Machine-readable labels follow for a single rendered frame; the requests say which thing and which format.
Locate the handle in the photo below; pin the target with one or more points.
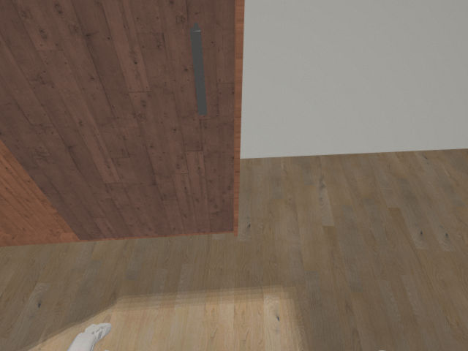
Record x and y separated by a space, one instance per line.
197 56

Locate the wardrobe door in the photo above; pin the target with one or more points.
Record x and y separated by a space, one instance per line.
24 209
98 104

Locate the left robot hand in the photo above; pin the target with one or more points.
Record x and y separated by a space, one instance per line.
87 340

